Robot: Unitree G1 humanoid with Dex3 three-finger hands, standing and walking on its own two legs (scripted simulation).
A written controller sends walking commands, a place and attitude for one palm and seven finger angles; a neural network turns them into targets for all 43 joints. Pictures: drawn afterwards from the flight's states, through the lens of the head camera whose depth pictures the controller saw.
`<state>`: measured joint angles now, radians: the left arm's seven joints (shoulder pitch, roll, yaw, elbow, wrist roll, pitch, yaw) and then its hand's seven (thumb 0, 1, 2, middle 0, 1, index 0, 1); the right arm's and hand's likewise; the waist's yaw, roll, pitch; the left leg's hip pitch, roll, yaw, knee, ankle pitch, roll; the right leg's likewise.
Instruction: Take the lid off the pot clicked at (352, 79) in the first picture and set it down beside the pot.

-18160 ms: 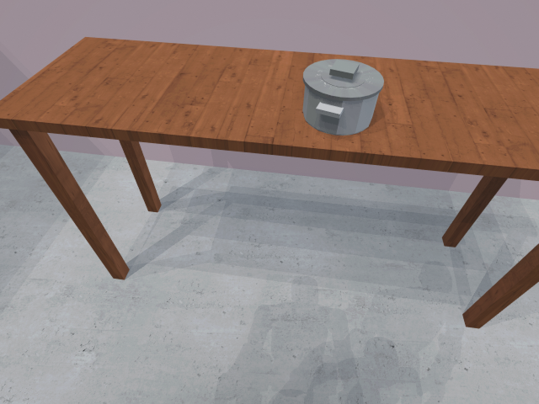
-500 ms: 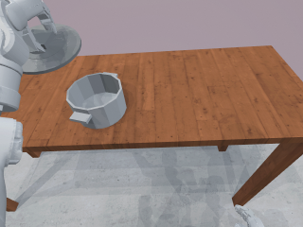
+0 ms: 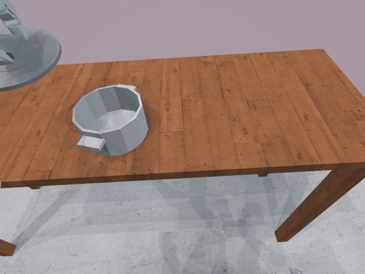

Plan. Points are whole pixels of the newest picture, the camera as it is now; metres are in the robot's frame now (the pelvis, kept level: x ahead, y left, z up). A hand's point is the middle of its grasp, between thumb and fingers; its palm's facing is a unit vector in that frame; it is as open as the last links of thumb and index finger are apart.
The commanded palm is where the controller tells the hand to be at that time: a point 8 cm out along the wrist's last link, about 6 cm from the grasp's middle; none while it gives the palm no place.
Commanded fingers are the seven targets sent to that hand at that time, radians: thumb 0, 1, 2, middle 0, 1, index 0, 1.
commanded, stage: move the lid sideways beside the pot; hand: left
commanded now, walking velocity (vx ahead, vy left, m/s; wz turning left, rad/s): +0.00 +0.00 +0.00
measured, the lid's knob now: (4, 46) +0.46 +0.31 +0.28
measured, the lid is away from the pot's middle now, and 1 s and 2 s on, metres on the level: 0.14 0.22 0.22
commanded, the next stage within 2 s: lower the lid onto the table in 0.76 s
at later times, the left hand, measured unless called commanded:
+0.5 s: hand out of the picture +0.41 +0.37 +0.29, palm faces -0.19 -0.08 -0.98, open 8.6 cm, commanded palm +0.41 +0.38 +0.38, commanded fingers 0.00 0.47 1.16 -0.83 -0.96 -0.81 -0.93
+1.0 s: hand out of the picture +0.42 +0.37 +0.29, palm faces -0.18 -0.13 -0.98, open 8.6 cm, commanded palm +0.42 +0.39 +0.37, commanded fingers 0.00 0.47 1.16 -0.83 -0.96 -0.81 -0.93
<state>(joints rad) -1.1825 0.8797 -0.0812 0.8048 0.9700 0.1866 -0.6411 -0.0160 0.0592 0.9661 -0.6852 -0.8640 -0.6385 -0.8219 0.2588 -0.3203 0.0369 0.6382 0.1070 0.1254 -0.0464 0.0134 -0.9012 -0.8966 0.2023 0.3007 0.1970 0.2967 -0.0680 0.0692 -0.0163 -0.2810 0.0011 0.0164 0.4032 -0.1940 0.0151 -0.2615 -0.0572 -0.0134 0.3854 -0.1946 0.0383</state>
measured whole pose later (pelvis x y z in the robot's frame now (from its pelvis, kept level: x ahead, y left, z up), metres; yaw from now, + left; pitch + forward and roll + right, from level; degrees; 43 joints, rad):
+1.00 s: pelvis +0.00 +0.00 +0.00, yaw +0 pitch +5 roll -1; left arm -1.21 1.02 -0.01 0.97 1.01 0.14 -0.64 -0.01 0.06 0.97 -0.69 -0.87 -0.63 -0.82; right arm 0.28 -0.33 0.05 0.65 0.12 0.15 -0.06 0.01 -0.90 -0.90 0.20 0.30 0.20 0.30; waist -0.07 0.07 0.00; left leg -0.30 0.01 0.01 0.44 -0.22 0.02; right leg -0.26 -0.05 -0.02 0.37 -0.19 0.04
